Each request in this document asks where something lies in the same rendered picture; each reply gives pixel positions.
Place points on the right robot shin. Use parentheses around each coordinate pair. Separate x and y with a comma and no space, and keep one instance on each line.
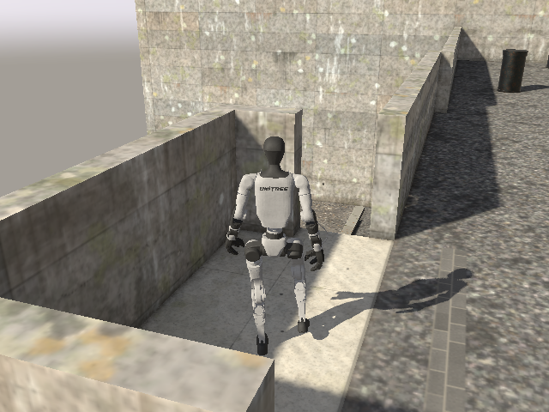
(300,293)

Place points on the right robot hand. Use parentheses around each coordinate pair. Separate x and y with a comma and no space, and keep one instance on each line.
(319,259)

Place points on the left robot forearm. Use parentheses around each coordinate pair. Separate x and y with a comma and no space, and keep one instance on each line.
(234,227)

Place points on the right robot forearm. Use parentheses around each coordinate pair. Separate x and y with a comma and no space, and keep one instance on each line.
(314,234)

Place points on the robot left upper arm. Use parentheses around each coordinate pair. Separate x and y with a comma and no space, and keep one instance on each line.
(247,182)

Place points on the robot right upper arm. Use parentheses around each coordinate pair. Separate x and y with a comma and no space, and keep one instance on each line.
(301,182)

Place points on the right robot thigh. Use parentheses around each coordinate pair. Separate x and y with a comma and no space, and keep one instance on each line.
(295,251)

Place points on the left robot hand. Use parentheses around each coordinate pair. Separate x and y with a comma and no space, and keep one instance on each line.
(237,242)

